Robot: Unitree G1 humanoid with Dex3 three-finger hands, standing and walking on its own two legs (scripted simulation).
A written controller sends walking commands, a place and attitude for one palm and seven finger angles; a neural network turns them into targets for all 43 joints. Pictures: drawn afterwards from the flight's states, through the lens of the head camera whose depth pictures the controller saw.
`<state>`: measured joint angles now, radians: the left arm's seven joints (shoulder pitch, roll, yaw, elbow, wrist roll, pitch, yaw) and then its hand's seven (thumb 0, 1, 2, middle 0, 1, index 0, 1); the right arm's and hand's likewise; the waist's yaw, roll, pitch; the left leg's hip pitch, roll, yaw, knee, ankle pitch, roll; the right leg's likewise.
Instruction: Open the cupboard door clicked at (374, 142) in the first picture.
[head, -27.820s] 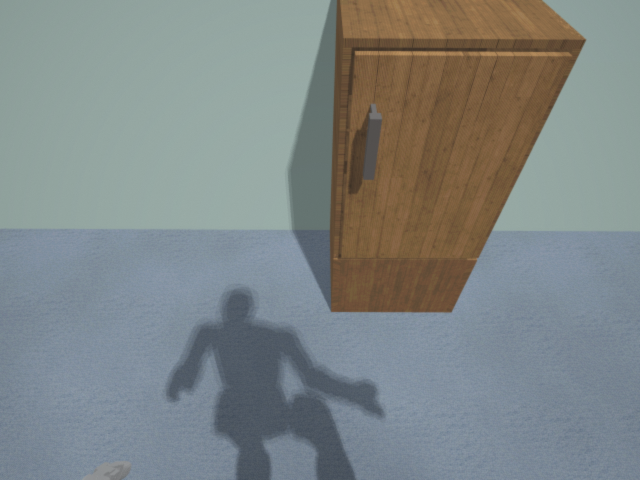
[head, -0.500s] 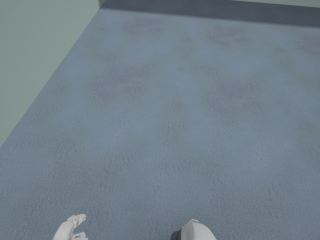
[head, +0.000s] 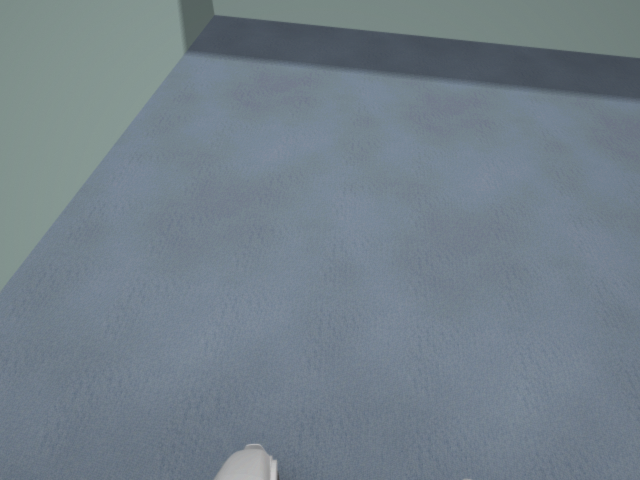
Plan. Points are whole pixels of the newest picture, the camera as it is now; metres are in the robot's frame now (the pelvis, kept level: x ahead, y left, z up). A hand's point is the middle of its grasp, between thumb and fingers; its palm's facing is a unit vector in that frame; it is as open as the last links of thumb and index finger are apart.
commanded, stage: walk to a spot facing it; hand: left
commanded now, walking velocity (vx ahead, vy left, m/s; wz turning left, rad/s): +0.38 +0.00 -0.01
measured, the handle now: out of the picture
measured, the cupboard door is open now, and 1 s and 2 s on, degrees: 43 43 43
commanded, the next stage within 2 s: turn to face it in 0.32 s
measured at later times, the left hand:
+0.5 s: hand (235, 344) +0.34 +0.17 -0.16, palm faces -0.13 -0.96 -0.24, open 7.3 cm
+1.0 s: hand (240, 331) +0.38 +0.18 -0.19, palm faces +0.21 -0.96 -0.21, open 7.3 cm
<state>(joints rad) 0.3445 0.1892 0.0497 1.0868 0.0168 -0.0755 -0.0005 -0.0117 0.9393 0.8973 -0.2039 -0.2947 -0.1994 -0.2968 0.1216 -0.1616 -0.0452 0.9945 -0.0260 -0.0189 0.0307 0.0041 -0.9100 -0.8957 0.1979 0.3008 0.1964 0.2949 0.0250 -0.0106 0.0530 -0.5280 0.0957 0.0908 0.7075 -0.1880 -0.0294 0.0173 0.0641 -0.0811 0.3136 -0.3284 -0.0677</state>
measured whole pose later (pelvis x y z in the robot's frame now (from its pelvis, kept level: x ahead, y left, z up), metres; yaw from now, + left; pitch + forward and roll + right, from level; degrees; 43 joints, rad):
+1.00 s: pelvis +0.33 -0.04 -0.02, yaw +11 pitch +2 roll -1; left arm 0.15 0.23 0.08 0.95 0.03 0.05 0.01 -0.01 0.92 0.90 -0.20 -0.29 -0.20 -0.30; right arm 0.18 -0.20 -0.05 0.92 -0.04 0.01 0.00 0.00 -0.91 -0.90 0.20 0.30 0.20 0.29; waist -0.03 -0.05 0.04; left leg -0.42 0.04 0.07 0.68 -0.28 0.02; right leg -0.47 -0.08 -0.09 1.08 -0.51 0.06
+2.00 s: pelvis +0.40 -0.11 +0.00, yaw +49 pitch +0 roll +1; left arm 0.18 0.21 0.05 0.85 0.03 0.02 0.02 0.00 0.91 0.90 -0.20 -0.29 -0.20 -0.30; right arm 0.15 -0.26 -0.09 0.93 -0.02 0.09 0.03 0.01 -0.91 -0.90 0.20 0.30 0.20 0.30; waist -0.03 0.01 0.10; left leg -0.52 -0.01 0.00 1.14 -0.44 -0.05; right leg -0.27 -0.10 -0.12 0.57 -0.30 0.01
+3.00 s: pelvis +0.42 -0.08 -0.01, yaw +85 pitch +1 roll -1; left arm 0.18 0.28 0.08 0.91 0.02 0.07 0.01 0.01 0.91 0.90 -0.20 -0.29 -0.20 -0.30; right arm 0.12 -0.21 -0.04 0.89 -0.03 0.03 0.01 0.00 -0.91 -0.90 0.20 0.30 0.20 0.30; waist 0.01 -0.06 0.12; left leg -0.31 -0.01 0.01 0.58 -0.30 0.02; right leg -0.48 -0.10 -0.04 1.11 -0.47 0.08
